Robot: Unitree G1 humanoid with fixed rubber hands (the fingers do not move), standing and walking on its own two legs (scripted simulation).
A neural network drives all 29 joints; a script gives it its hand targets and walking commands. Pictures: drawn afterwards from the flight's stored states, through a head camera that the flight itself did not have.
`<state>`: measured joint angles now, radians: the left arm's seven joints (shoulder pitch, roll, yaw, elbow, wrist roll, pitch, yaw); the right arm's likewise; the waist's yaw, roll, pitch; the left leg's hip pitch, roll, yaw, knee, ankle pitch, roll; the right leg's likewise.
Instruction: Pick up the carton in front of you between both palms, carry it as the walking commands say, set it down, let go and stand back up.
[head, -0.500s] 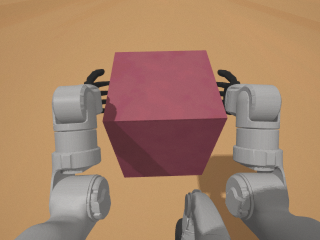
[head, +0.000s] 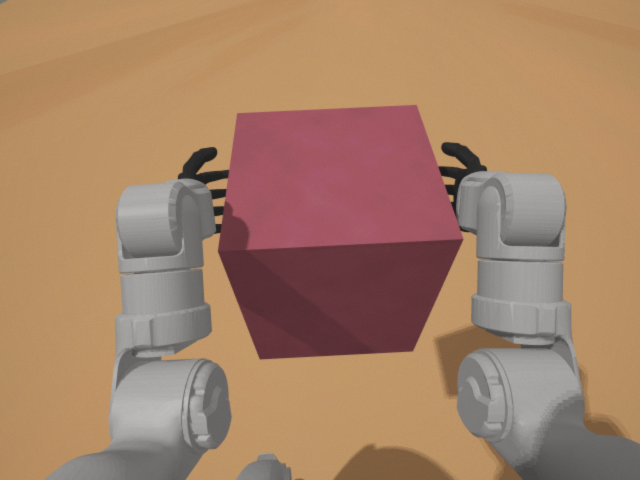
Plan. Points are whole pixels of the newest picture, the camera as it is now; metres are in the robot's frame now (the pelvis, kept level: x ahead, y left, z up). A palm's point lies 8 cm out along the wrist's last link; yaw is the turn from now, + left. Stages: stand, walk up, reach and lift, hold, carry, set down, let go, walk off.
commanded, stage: carry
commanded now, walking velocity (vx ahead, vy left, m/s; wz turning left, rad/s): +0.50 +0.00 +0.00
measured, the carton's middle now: (332, 241) +0.39 +0.00 +0.11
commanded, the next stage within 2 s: none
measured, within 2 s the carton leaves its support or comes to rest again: neither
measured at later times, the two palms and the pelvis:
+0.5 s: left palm (233, 130) +0.63 +0.16 +0.12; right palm (414, 126) +0.62 -0.14 +0.13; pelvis +0.27 +0.01 +0.01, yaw -2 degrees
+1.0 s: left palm (255, 76) +0.85 +0.15 +0.11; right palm (399, 72) +0.85 -0.15 +0.11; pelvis +0.59 +0.00 +0.00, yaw +0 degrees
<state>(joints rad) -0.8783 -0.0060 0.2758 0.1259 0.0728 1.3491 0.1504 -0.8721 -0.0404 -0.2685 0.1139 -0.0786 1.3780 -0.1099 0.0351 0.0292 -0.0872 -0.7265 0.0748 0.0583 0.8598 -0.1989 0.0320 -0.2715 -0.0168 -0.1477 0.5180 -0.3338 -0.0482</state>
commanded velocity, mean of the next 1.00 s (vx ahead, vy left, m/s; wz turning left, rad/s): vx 0.50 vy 0.00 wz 0.00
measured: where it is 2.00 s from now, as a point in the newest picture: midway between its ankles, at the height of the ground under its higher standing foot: (333, 250)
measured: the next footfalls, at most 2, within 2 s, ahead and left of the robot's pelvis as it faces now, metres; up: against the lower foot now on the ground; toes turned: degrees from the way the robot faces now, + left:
left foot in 0.12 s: +0.24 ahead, +0.11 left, +0.00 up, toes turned +7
right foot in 0.60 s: +0.49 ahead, -0.11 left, +0.00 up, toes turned -11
